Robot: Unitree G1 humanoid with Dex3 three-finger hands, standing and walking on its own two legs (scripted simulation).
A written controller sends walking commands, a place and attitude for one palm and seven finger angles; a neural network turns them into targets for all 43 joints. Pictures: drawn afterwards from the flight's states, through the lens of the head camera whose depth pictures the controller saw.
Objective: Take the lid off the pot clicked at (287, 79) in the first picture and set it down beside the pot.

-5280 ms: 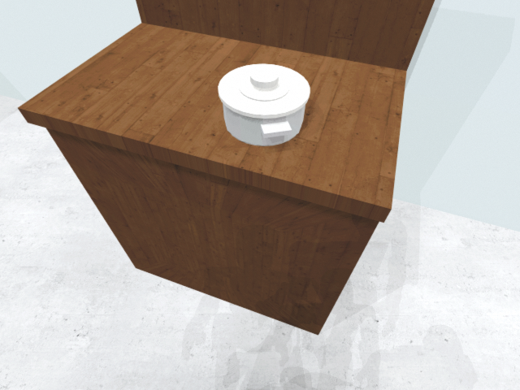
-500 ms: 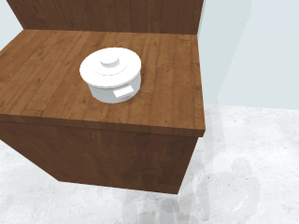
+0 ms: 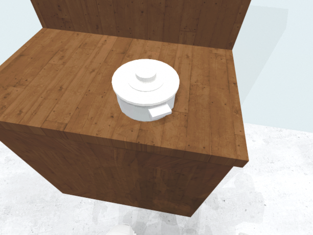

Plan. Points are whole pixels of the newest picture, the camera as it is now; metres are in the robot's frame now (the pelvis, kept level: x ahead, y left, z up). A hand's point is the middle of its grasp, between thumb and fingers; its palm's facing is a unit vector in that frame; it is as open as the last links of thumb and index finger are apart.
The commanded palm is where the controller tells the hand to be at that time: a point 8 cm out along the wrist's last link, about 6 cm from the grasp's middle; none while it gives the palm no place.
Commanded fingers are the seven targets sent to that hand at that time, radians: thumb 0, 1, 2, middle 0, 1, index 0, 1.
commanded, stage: come to a stop and stand still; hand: left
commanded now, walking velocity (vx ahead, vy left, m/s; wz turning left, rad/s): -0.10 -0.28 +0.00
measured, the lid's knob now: (145, 73) +0.46 +0.10 +0.16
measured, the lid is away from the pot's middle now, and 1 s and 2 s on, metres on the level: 0.00 0.00 0.00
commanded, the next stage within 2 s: none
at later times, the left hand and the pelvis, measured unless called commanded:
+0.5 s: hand out of the picture +0.03 +0.19 -0.16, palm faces +0.01 -0.97 -0.23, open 7.3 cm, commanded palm none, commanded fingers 0.00 0.90 0.90 -0.20 -0.30 -0.20 -0.30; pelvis -0.04 +0.00 +0.00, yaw -1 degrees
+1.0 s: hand out of the picture -0.02 +0.22 -0.18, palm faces +0.04 -0.98 -0.21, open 7.3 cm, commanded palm none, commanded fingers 0.00 0.90 0.90 -0.20 -0.30 -0.20 -0.30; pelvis -0.02 +0.05 -0.01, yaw +0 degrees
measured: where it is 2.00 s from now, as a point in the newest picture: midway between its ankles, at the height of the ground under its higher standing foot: outside the picture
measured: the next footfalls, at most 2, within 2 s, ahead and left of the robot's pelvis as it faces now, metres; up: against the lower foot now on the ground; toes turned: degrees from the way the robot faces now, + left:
left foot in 0.02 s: +0.10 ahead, +0.15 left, +0.00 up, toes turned +4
right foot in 0.46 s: -0.03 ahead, -0.11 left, +0.00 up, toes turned -1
